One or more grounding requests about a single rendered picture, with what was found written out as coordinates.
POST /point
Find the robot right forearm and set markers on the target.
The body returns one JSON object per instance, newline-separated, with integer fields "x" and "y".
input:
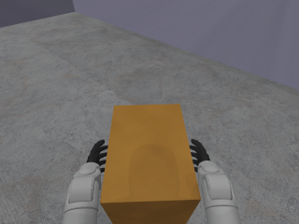
{"x": 218, "y": 194}

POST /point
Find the robot left forearm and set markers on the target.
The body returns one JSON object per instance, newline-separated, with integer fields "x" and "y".
{"x": 82, "y": 197}

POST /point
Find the robot left hand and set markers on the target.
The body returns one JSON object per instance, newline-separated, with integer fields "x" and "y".
{"x": 95, "y": 156}

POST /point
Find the robot right hand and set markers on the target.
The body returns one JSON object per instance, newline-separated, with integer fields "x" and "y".
{"x": 201, "y": 154}

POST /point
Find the carton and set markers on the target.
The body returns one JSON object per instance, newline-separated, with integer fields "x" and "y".
{"x": 149, "y": 176}

